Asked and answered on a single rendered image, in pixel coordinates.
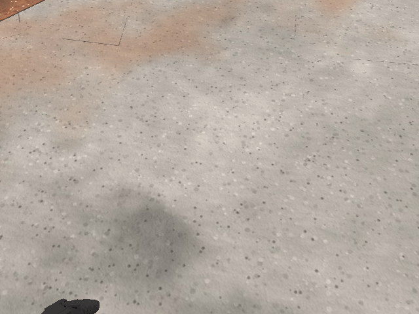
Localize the robot left hand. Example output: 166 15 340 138
41 299 100 314

